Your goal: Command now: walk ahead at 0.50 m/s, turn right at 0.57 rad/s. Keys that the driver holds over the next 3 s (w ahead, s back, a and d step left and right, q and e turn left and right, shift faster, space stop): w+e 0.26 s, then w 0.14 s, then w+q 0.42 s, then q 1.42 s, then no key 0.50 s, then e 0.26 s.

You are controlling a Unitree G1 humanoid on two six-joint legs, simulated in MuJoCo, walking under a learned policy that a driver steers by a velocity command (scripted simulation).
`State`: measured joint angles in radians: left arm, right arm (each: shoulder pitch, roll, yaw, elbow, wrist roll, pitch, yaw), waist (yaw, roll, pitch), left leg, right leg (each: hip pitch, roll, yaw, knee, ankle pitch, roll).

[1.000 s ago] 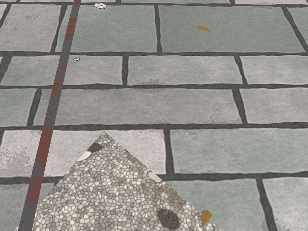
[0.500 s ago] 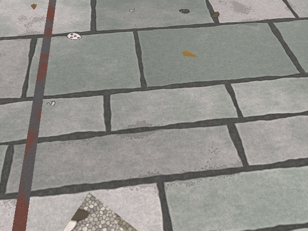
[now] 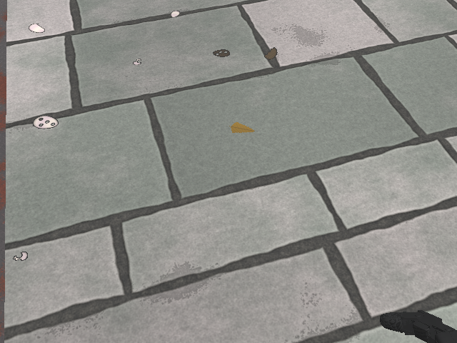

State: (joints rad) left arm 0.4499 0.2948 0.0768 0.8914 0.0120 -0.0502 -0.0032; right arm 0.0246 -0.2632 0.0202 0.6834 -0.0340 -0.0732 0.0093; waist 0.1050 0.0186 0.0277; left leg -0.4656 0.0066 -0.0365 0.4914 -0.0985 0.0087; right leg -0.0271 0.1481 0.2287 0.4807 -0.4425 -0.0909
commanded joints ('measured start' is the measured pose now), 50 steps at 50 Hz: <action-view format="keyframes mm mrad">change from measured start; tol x32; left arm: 1 -20 18 -2 -120 -34 -28 -5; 21 -476 3 -47 -254 31 27 -69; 26 4 145 3 -114 76 -16 -16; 50 -110 108 4 -2 -7 -19 47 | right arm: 1 390 -296 -95 13 -35 -17 -39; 50 349 -60 -99 138 -25 30 30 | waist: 1 -200 205 -313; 22 -149 75 56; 27 2 -293 -380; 50 -206 -81 -102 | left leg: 1 741 398 -508 -147 -312 130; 2 712 457 -777 -211 -420 212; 7 347 253 -196 -283 -53 132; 24 482 243 124 -80 642 124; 25 398 201 150 115 592 106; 27 -144 -19 134 730 -481 53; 28 -200 14 -14 779 -403 68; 50 232 -87 168 15 46 152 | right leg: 1 -473 -5 -75 594 10 4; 22 -486 -159 -307 118 276 -3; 25 -57 -109 -316 -19 286 -58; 27 418 -632 378 -138 227 -209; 37 -82 -397 -247 -352 502 -63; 50 9 -364 -473 294 1045 17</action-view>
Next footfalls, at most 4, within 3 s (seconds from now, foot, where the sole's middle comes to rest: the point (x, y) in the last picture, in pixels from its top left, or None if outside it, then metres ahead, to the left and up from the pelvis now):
0.50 right None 0.37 -0.15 -0.76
1.02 left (263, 276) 0.66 0.00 -0.76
1.60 right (322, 280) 0.67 -0.18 -0.76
2.08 left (261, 319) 0.53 0.00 -0.76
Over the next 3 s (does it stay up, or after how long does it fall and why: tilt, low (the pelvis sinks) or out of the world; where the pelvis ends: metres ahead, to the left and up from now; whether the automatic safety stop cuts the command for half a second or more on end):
stays up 0.58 -0.10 0.01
